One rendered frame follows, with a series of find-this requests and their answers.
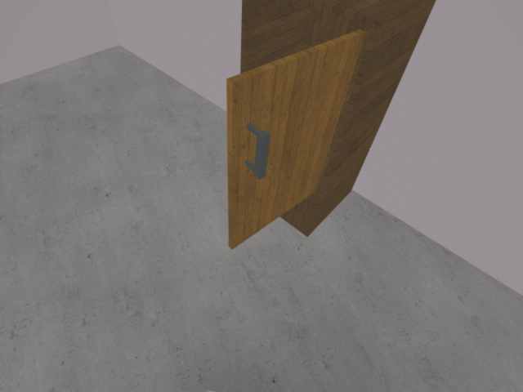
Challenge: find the cupboard door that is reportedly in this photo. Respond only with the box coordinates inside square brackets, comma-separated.
[226, 29, 366, 250]

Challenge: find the handle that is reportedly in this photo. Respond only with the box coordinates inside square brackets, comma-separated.
[244, 123, 270, 180]

